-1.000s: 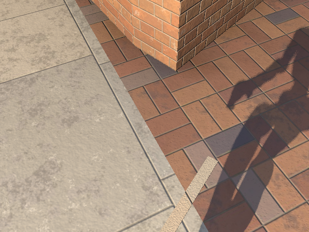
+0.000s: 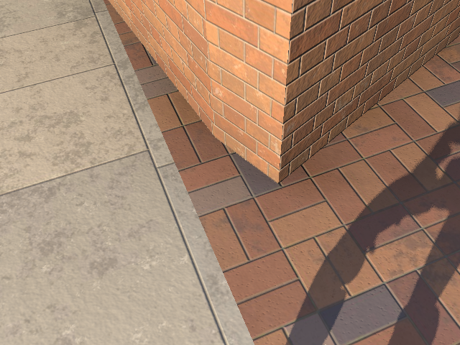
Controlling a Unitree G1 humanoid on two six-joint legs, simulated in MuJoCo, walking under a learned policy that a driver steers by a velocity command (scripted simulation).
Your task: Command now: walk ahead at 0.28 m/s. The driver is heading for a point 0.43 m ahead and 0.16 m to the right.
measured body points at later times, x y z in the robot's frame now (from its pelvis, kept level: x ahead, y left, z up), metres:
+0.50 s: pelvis +0.10 +0.02 -0.01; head +0.13 +0.02 +0.44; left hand +0.18 +0.26 -0.16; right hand +0.15 -0.24 -0.15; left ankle +0.19 +0.09 -0.75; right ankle +0.08 -0.09 -0.70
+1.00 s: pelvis +0.10 -0.01 +0.00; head +0.11 -0.03 +0.45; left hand +0.26 +0.22 -0.12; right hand +0.09 -0.30 -0.13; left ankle +0.16 +0.12 -0.70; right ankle +0.06 -0.08 -0.75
